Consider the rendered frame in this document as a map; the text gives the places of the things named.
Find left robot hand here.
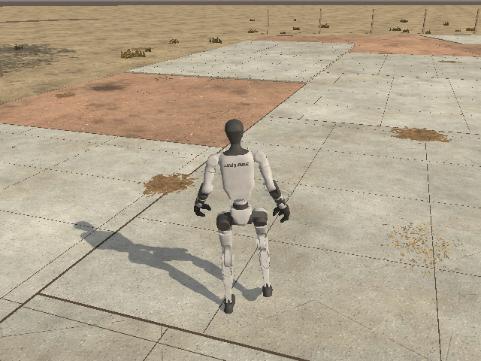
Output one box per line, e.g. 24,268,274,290
194,204,211,217

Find right robot hand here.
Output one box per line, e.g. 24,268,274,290
273,204,290,223

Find robot right thigh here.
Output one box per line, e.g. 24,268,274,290
252,208,268,250

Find robot right upper arm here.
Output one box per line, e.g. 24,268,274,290
252,150,276,192

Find robot left forearm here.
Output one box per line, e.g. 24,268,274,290
195,183,209,208

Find robot thigh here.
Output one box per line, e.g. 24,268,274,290
216,211,234,266
252,208,268,250

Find robot left thigh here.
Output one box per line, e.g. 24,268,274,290
216,211,234,266

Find robot right forearm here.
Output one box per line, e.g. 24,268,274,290
269,180,286,209

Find robot left upper arm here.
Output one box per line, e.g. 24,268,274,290
201,153,221,194

